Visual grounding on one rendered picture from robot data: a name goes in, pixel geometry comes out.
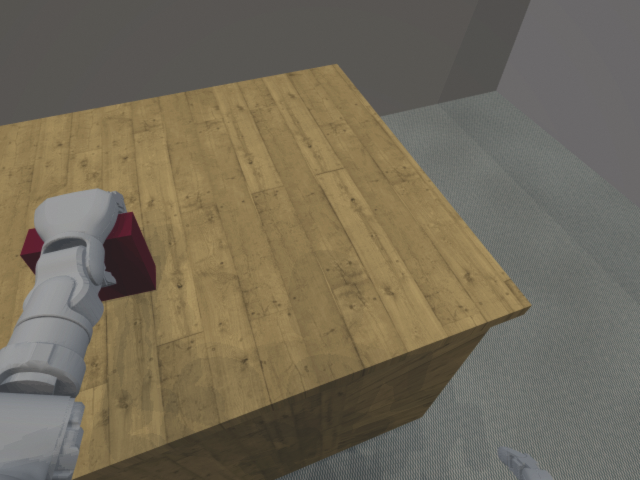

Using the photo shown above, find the sponge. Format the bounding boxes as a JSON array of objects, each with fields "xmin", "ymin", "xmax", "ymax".
[{"xmin": 20, "ymin": 212, "xmax": 156, "ymax": 301}]

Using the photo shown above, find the robot left hand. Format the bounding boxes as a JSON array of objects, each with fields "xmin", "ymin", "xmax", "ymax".
[{"xmin": 34, "ymin": 188, "xmax": 127, "ymax": 288}]

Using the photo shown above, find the table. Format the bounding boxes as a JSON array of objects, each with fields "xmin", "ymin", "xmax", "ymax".
[{"xmin": 0, "ymin": 64, "xmax": 532, "ymax": 480}]

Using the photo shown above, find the robot right hand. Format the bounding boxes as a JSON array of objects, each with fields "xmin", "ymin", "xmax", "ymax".
[{"xmin": 498, "ymin": 446, "xmax": 553, "ymax": 480}]

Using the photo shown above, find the robot left forearm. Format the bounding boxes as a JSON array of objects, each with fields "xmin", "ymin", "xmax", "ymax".
[{"xmin": 0, "ymin": 232, "xmax": 105, "ymax": 398}]

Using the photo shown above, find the left robot upper arm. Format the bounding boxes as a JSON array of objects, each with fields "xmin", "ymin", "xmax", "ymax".
[{"xmin": 0, "ymin": 392, "xmax": 85, "ymax": 480}]

